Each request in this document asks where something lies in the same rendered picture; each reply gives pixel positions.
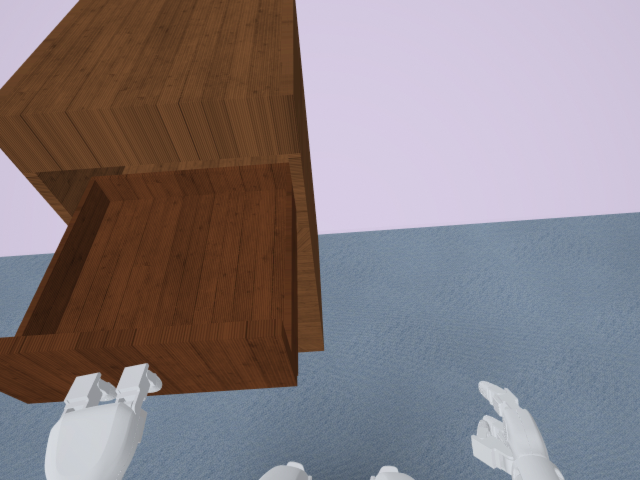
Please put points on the robot right shin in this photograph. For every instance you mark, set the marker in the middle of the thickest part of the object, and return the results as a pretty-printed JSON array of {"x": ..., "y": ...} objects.
[{"x": 388, "y": 469}]

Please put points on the left robot hand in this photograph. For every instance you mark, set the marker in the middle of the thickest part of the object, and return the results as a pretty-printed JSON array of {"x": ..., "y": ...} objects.
[{"x": 91, "y": 442}]

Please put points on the robot right forearm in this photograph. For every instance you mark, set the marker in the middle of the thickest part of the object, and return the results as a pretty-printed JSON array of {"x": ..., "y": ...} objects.
[{"x": 532, "y": 467}]

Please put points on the cabinet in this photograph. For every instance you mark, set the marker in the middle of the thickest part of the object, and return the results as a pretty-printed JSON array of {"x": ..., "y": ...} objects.
[{"x": 139, "y": 86}]

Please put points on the drawer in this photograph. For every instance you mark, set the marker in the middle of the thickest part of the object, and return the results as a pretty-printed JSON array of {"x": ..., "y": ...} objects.
[{"x": 191, "y": 271}]

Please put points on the right robot hand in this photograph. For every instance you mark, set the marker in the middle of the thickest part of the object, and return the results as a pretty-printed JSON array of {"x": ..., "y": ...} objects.
[{"x": 498, "y": 444}]

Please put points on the handle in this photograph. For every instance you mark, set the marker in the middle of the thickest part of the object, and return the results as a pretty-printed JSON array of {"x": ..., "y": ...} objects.
[{"x": 144, "y": 415}]

